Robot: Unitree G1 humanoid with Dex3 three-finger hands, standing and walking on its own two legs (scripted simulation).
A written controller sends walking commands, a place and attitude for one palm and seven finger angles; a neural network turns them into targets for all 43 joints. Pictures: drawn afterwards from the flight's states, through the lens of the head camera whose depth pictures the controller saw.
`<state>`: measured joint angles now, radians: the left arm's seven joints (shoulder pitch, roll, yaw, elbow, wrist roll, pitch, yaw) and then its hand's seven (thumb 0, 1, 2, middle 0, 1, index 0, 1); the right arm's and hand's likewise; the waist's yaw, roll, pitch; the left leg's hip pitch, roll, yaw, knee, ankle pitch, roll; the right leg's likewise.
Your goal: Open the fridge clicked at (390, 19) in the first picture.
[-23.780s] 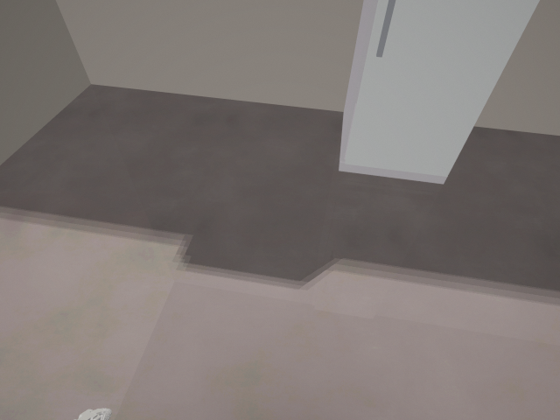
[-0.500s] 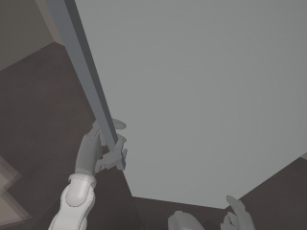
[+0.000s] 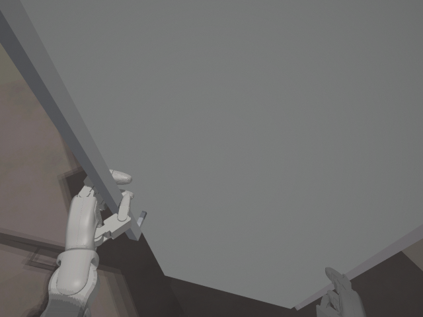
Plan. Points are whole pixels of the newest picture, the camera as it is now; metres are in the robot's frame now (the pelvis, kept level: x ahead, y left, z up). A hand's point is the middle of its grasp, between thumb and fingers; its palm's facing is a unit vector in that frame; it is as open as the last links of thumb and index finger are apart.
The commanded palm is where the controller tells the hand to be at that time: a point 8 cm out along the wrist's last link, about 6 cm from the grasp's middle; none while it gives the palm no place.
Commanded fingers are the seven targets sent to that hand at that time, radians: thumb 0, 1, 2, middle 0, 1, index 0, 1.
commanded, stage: walk backward, drawing the door open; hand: left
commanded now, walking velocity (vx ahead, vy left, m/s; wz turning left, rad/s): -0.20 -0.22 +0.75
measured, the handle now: (104, 159) +0.32 +0.18 +0.16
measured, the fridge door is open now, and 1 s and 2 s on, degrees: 45 65 63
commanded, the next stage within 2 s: stop walking and hold the door back in 0.34 s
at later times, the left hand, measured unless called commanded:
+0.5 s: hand out of the picture +0.12 +0.14 +0.08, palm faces +0.57 -0.75 -0.34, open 6.3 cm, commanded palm +0.08 +0.17 +0.08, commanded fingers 0.00 0.90 0.90 -0.45 -1.40 -0.45 -1.40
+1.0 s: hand out of the picture +0.12 +0.14 +0.09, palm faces +0.55 -0.81 -0.22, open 5.6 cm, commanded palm +0.08 +0.17 +0.08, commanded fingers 0.00 0.90 0.90 -0.45 -1.40 -0.45 -1.40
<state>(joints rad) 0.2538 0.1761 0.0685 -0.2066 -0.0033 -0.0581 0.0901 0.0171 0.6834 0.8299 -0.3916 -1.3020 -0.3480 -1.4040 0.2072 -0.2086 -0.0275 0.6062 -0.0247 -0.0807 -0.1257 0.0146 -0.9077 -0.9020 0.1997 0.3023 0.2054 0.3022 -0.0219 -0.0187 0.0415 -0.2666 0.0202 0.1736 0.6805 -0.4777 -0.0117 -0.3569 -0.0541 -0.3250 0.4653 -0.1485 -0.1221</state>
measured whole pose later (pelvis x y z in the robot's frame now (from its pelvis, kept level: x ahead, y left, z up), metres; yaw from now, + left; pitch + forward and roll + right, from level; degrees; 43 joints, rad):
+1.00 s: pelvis -0.14 -0.17 +0.00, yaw +26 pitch -2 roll -1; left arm -0.38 0.23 0.02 0.50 -0.04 -0.10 0.09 -0.01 0.66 0.78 -0.45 -1.40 -0.45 -1.40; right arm 0.24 -0.15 0.07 0.70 0.01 -0.06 -0.08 0.01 -0.90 -0.90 0.20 0.30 0.20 0.30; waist 0.05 0.04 0.07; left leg -0.20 -0.01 -0.01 0.54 -0.30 0.02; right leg -0.28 0.00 -0.08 0.56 -0.31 0.00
